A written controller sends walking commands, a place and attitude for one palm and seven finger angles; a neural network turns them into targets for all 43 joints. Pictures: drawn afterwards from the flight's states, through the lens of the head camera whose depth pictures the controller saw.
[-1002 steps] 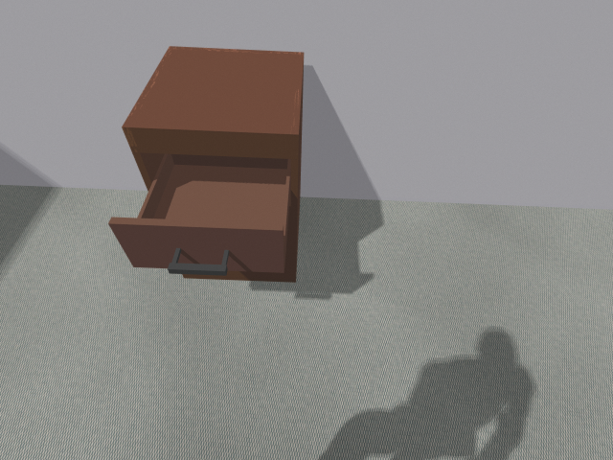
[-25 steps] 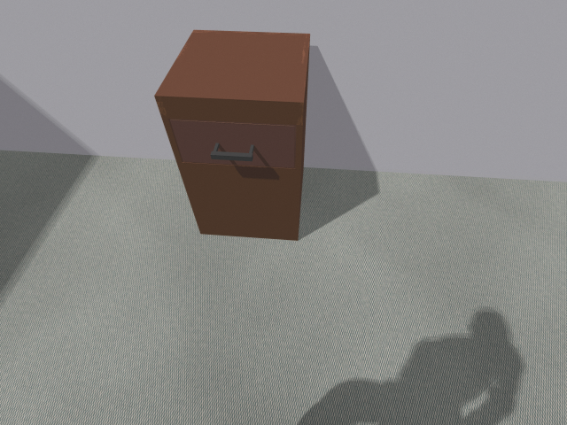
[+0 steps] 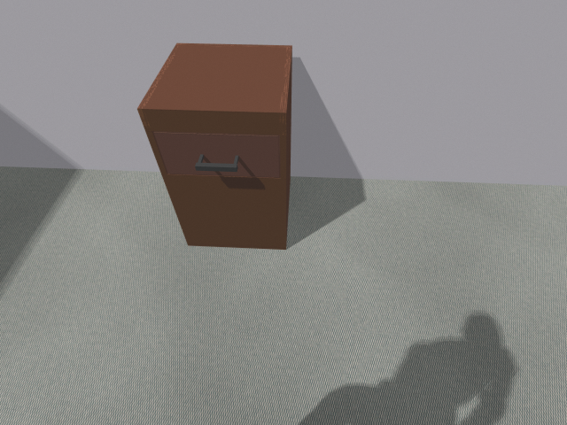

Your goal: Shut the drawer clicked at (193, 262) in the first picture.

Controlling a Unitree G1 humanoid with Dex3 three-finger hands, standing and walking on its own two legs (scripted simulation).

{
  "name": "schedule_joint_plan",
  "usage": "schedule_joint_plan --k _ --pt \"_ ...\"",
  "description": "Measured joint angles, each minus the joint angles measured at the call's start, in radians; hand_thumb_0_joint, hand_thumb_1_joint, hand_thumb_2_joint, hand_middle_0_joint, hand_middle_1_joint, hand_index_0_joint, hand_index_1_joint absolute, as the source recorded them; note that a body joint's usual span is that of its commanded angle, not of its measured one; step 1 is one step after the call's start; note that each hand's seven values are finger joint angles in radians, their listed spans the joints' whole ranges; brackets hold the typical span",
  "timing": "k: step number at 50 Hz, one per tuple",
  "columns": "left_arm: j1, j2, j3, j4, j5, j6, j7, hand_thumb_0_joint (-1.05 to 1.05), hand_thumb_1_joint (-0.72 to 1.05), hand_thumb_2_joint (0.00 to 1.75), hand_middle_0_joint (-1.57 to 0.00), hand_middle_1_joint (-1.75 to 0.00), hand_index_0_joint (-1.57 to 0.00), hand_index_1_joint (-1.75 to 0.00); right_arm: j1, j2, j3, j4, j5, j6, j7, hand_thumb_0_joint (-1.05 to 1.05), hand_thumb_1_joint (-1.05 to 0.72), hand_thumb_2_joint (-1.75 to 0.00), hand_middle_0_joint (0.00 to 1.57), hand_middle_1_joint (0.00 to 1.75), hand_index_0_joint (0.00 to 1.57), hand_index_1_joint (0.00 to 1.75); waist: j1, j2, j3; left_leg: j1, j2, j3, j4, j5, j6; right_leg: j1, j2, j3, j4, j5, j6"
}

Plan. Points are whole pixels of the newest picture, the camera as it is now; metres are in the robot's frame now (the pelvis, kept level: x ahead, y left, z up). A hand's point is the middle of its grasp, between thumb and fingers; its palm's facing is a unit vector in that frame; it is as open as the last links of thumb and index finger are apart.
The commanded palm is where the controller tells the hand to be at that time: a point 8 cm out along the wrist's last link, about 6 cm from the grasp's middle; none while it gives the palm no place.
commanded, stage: look to check the result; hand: left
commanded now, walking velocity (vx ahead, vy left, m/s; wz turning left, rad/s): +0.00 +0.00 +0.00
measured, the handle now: (217, 162) +0.89 +0.25 -0.25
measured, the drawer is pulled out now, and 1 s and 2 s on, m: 0.00 0.00 0.00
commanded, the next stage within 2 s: stand and wait in 0.58 s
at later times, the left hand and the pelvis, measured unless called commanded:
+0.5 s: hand out of the picture +0.00 +0.14 -0.17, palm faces +0.03 -0.98 -0.19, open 7.4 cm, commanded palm none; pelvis +0.01 -0.02 +0.00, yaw +0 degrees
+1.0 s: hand out of the picture +0.01 +0.14 -0.17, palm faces +0.03 -0.98 -0.21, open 7.4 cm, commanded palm none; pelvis +0.02 -0.03 +0.00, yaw +0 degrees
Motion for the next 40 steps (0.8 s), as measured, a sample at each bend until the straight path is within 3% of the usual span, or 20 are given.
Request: schedule_joint_plan --k 40 --pt "0.017 -0.013 0.004 0.011 -0.004 -0.011 0.007 0.0 0.91 0.9 -0.2 -0.3 -0.2 -0.3 -0.019 -0.003 -0.003 0.011 0.002 0.0 -0.011 0.0 -0.91 -0.9 0.2 0.3 0.2 0.3 0.005 0.006 0.004 0.038 0.033 -0.017 -0.01 -0.021 -0.039 0.049 0.036 -0.013 -0.032 -0.015 -0.035"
